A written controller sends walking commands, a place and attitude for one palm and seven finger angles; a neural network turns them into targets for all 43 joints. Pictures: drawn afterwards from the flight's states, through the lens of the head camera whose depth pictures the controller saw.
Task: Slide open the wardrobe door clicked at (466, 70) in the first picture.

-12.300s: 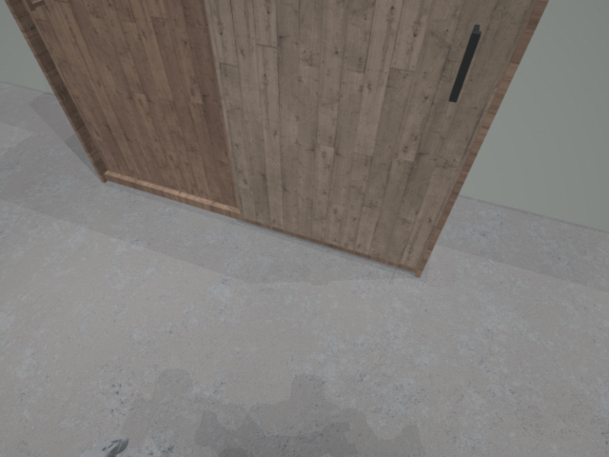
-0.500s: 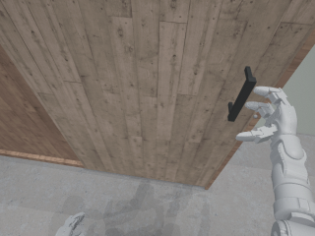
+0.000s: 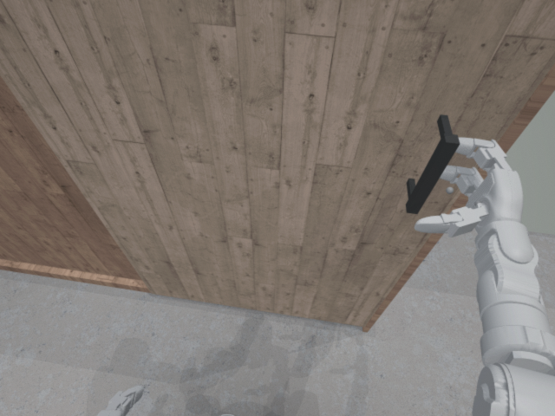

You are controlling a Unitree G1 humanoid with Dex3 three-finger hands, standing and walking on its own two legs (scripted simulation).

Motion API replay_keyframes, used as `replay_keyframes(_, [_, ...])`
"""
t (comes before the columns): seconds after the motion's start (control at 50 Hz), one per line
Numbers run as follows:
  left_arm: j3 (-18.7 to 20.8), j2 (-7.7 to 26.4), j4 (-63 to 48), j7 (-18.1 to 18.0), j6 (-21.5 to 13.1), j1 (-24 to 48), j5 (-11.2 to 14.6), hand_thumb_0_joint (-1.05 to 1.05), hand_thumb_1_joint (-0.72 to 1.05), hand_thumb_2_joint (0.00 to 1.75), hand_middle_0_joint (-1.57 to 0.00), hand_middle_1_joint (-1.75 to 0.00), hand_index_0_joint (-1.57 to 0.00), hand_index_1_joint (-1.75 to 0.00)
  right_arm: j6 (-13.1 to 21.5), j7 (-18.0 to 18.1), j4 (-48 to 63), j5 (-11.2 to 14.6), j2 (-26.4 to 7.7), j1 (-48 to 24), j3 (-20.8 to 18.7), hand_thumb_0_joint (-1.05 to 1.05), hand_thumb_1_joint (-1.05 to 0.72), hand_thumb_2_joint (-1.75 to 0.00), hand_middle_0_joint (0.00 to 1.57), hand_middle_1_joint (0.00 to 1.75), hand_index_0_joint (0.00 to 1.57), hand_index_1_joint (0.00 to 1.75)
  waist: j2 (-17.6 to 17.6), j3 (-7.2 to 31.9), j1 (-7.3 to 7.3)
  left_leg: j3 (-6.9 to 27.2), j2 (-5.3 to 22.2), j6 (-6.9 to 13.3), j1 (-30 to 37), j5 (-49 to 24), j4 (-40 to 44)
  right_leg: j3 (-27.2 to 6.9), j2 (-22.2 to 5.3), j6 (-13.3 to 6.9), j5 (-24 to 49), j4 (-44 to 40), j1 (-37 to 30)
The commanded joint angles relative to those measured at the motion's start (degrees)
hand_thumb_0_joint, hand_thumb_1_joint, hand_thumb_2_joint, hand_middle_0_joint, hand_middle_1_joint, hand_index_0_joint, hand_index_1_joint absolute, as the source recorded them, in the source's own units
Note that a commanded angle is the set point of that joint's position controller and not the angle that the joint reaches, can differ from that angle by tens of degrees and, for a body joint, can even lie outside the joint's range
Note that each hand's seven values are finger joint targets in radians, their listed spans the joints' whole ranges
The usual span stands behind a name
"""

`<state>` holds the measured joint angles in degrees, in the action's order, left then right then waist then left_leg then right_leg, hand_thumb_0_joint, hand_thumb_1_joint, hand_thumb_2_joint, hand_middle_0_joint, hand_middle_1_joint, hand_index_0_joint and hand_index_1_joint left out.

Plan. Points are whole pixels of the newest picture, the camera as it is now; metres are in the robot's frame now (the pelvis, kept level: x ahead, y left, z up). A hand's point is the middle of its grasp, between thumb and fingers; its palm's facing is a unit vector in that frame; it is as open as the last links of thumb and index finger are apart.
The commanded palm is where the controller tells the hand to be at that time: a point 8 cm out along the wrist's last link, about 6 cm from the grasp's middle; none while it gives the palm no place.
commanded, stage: feel for the door with the fingertips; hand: right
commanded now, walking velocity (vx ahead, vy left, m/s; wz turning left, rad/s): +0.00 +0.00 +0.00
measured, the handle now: (427, 168) +0.47 -0.17 +0.11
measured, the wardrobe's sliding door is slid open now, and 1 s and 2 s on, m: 0.00 0.00 0.00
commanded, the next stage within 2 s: slide the fingers in behind the handle in 0.04 s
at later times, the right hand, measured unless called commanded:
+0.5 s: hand (457, 196) +0.42 -0.21 +0.11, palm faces +0.07 +1.00 +0.00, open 13.9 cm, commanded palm +0.38 -0.25 +0.11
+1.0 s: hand (439, 196) +0.41 -0.18 +0.11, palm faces +0.05 +1.00 +0.01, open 14.0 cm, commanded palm +0.38 -0.22 +0.11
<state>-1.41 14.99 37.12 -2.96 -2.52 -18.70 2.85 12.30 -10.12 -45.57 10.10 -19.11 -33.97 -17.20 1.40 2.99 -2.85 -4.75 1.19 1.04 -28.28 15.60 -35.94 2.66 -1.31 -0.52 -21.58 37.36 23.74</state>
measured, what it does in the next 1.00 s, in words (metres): stands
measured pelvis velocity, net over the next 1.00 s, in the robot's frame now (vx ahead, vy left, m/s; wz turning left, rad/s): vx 0.01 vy -0.01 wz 0.00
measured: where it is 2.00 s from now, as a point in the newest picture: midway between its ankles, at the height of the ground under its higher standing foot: outside the picture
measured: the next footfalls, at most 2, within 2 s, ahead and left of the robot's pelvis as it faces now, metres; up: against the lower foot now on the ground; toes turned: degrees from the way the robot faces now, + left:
none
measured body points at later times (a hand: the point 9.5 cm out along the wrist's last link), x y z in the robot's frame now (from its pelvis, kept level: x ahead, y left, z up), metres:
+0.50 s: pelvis -0.01 +0.00 +0.00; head +0.04 +0.00 +0.45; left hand +0.07 +0.26 -0.12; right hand +0.41 -0.26 +0.11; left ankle +0.02 +0.11 -0.72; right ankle -0.03 -0.11 -0.72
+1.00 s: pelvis +0.01 -0.01 +0.00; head +0.04 -0.01 +0.45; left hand +0.12 +0.23 -0.11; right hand +0.40 -0.23 +0.11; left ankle +0.02 +0.11 -0.72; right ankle -0.03 -0.11 -0.72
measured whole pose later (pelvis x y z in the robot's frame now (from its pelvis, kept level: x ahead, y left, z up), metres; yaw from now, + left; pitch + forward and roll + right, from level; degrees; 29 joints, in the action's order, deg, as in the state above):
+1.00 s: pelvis +0.01 -0.01 +0.00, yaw +0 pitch +7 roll +1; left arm -1.5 13.6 36.0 -1.8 -3.2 -17.3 2.7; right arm 10.5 -6.7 -36.2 10.2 -13.9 -28.6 -12.5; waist 1.6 3.8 -1.6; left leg -4.3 1.7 0.1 -27.0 15.8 -35.4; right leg 2.9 -0.7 -1.2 -22.1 37.2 22.6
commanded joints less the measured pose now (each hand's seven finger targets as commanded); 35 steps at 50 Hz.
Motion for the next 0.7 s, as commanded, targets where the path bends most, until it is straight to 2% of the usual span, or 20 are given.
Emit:
replay_keyframes(0.0, [3.0,8.2,-5.7,-0.8,-1.7,-2.0,-0.1,0.0,0.9,0.9,-0.2,-0.3,-0.2,-0.3,4.5,-0.3,11.4,0.6,-13.1,-25.8,-2.2,0.0,0.5,-0.3,0.3,1.2,0.3,1.2,0.4,19.3,-1.09,3.4,-0.7,0.4,14.4,-18.9,2.0,-2.1,1.3,-0.8,17.5,-4.0,-2.3])
replay_keyframes(0.02, [2.9,8.3,-5.5,-0.8,-1.7,-2.2,-0.2,0.0,0.9,0.9,-0.2,-0.3,-0.2,-0.3,4.5,-0.3,10.3,0.6,-13.7,-27.5,-2.5,0.0,0.5,-0.3,0.3,1.2,0.3,1.2,-1.1,18.6,-1.4,3.4,-0.7,0.2,14.0,-17.8,2.1,-2.4,1.3,-0.8,16.2,-4.1,-1.4])
replay_keyframes(0.08, [2.9,8.6,-4.9,-1.0,-1.5,-2.8,-0.2,0.0,0.9,0.9,-0.2,-0.3,-0.2,-0.3,4.8,-0.7,7.0,0.4,-15.0,-30.0,-3.1,0.0,0.5,-0.3,0.3,1.2,0.3,1.2,-2.5,17.1,-2.02,3.6,-0.6,0.1,13.1,-15.4,2.5,-2.3,1.3,-1.1,13.8,-4.0,0.1])
replay_keyframes(0.12, [2.8,8.7,-4.6,-1.1,-1.5,-3.0,-0.2,0.0,0.9,0.9,-0.2,-0.3,-0.2,-0.3,5.2,-1.0,6.3,0.2,-15.9,-32.7,-3.2,0.0,0.5,-0.3,0.3,1.2,0.3,1.2,-0.8,18.4,-2.35,3.8,-0.5,0.1,12.8,-14.9,2.2,-2.4,1.4,-1.0,13.3,-3.9,0.0])
replay_keyframes(0.14, [2.8,8.5,-4.7,-1.1,-1.5,-3.0,-0.2,0.0,0.9,0.9,-0.2,-0.3,-0.2,-0.3,5.4,-1.3,6.0,0.2,-14.9,-33.0,-2.5,0.0,0.5,-0.3,0.3,1.2,0.3,1.2,0.7,18.5,-2.32,3.6,-0.6,0.3,12.1,-15.2,2.0,-2.5,1.5,-0.9,14.0,-3.8,-0.6])
replay_keyframes(0.18, [2.9,8.6,-5.1,-0.8,-1.6,-3.5,-0.3,0.0,0.9,0.9,-0.2,-0.3,-0.2,-0.3,5.6,-1.6,5.6,0.5,-14.9,-29.9,-2.8,0.0,0.5,-0.3,0.3,1.2,0.3,1.2,0.0,20.0,-1.54,3.3,-0.8,0.5,12.8,-15.6,1.7,-2.8,1.4,-0.9,15.0,-3.6,-0.8])
replay_keyframes(0.2, [2.9,8.4,-5.2,-0.6,-1.6,-3.4,-0.3,0.0,0.9,0.9,-0.2,-0.3,-0.2,-0.3,5.7,-1.7,5.8,0.8,-13.4,-29.7,-2.2,0.0,0.5,-0.3,0.3,1.2,0.3,1.2,0.4,20.7,-1.75,3.3,-0.8,0.4,12.9,-16.5,1.5,-2.6,1.4,-0.8,15.6,-3.5,-1.4])
replay_keyframes(0.24, [3.0,8.4,-5.9,-0.3,-1.7,-3.0,-0.3,0.0,0.9,0.9,-0.2,-0.3,-0.2,-0.3,6.0,-1.7,7.5,1.2,-13.5,-27.6,-2.6,0.0,0.5,-0.3,0.3,1.2,0.3,1.2,0.9,21.0,-0.85,3.3,-0.9,0.4,13.5,-17.0,1.4,-2.5,1.5,-0.7,16.1,-3.6,-1.3])
replay_keyframes(0.28, [3.0,8.9,-6.1,-0.4,-1.5,-3.1,-0.3,0.0,0.9,0.9,-0.2,-0.3,-0.2,-0.3,5.8,-1.7,6.5,1.4,-15.5,-25.0,-4.3,0.0,0.5,-0.3,0.3,1.2,0.3,1.2,-3.2,19.4,-0.65,3.4,-0.9,0.3,14.3,-15.8,1.9,-2.5,1.2,-1.0,14.4,-3.8,0.8])
replay_keyframes(0.34, [2.8,8.7,-7.0,-0.4,-1.4,-2.1,-0.2,0.0,0.9,0.9,-0.2,-0.3,-0.2,-0.3,5.8,-2.1,8.2,1.1,-16.0,-24.0,-4.6,0.0,0.5,-0.3,0.3,1.2,0.3,1.2,0.0,18.5,-0.11,3.9,-0.8,0.4,14.4,-14.5,2.1,-2.0,1.3,-1.0,12.7,-4.3,1.4])
replay_keyframes(0.36, [2.7,8.7,-7.1,-0.5,-1.4,-2.1,-0.1,0.0,0.9,0.9,-0.2,-0.3,-0.2,-0.3,5.7,-2.1,8.2,1.1,-16.7,-24.1,-4.9,0.0,0.5,-0.3,0.3,1.2,0.3,1.2,-1.0,17.6,-0.33,3.8,-0.8,0.3,13.9,-13.4,2.3,-2.1,1.2,-1.0,11.7,-4.6,1.9])
replay_keyframes(0.38, [2.8,8.8,-7.3,-0.6,-1.3,-2.0,-0.2,0.0,0.9,0.9,-0.2,-0.3,-0.2,-0.3,6.1,-2.2,10.0,1.1,-18.1,-24.5,-5.7,0.0,0.5,-0.3,0.3,1.2,0.3,1.2,-0.3,18.6,0.05,4.1,-0.7,0.4,15.2,-13.6,2.2,-2.1,1.2,-1.1,12.2,-4.5,1.8])
replay_keyframes(0.42, [2.8,8.2,-7.9,-0.6,-1.6,-1.5,0.0,0.0,0.9,0.9,-0.2,-0.3,-0.2,-0.3,6.1,-2.5,13.6,1.3,-15.2,-24.7,-3.3,0.0,0.5,-0.3,0.3,1.2,0.3,1.2,2.9,20.3,-0.29,3.9,-0.9,0.5,14.8,-15.3,2.1,-2.0,1.3,-0.9,14.1,-4.6,-0.8])
replay_keyframes(0.48, [3.0,8.2,-7.9,-0.7,-2.1,-1.4,0.0,0.0,0.9,0.9,-0.2,-0.3,-0.2,-0.3,5.8,-2.4,15.3,2.4,-13.0,-21.3,-2.6,0.0,0.5,-0.3,0.3,1.2,0.3,1.2,0.1,20.0,-0.15,3.1,-1.2,0.5,14.3,-15.5,2.3,-2.5,0.8,-0.8,15.4,-4.7,-2.2])
replay_keyframes(0.5, [3.0,8.1,-7.8,-0.6,-2.3,-1.2,0.1,0.0,0.9,0.9,-0.2,-0.3,-0.2,-0.3,5.3,-2.4,15.4,2.5,-12.4,-20.0,-2.5,0.0,0.5,-0.3,0.3,1.2,0.3,1.2,1.5,19.8,0.12,3.2,-1.2,0.5,14.1,-15.5,2.5,-2.3,0.9,-0.7,15.3,-4.8,-2.5])
replay_keyframes(0.56, [3.0,8.4,-7.2,-0.7,-2.4,-1.3,0.1,0.0,0.9,0.9,-0.2,-0.3,-0.2,-0.3,3.8,-1.8,14.6,2.6,-12.4,-19.9,-2.5,0.0,0.5,-0.3,0.3,1.2,0.3,1.2,-1.6,17.2,-0.34,2.9,-1.0,0.3,13.8,-15.7,2.7,-2.4,0.9,-0.7,14.9,-5.1,-1.0])
replay_keyframes(0.58, [3.1,8.5,-7.1,-0.8,-2.2,-1.3,0.1,0.0,0.9,0.9,-0.2,-0.3,-0.2,-0.3,3.6,-1.6,15.2,2.1,-12.9,-20.4,-2.3,0.0,0.5,-0.3,0.3,1.2,0.3,1.2,-1.4,17.2,-0.47,3.0,-1.0,0.3,13.6,-15.4,2.7,-2.4,0.8,-0.8,15.0,-5.0,-1.4])
replay_keyframes(0.6, [3.0,8.0,-7.4,-0.7,-2.3,-1.0,0.1,0.0,0.9,0.9,-0.2,-0.3,-0.2,-0.3,3.8,-1.4,18.2,1.7,-11.7,-22.1,-1.0,0.0,0.5,-0.3,0.3,1.2,0.3,1.2,2.3,18.6,-0.39,2.9,-0.9,0.6,13.4,-16.1,2.4,-2.6,1.0,-0.6,16.6,-5.1,-3.0])
replay_keyframes(0.64, [3.0,7.5,-7.2,-0.5,-2.8,-0.6,0.0,0.0,0.9,0.9,-0.2,-0.3,-0.2,-0.3,3.6,-0.8,19.6,1.7,-7.4,-22.3,2.2,0.0,0.5,-0.3,0.3,1.2,0.3,1.2,4.4,19.1,-0.76,2.3,-1.1,0.8,11.1,-16.4,2.2,-3.2,0.7,0.0,19.3,-4.6,-6.3])
replay_keyframes(0.68, [3.1,7.9,-6.5,-0.5,-2.8,-1.0,-0.2,0.0,0.9,0.9,-0.2,-0.3,-0.2,-0.3,3.2,0.2,17.9,1.8,-7.7,-21.5,1.7,0.0,0.5,-0.3,0.3,1.2,0.3,1.2,0.0,17.4,-0.88,1.9,-1.3,0.6,10.9,-16.3,2.3,-3.7,0.4,-0.1,19.5,-4.5,-5.3])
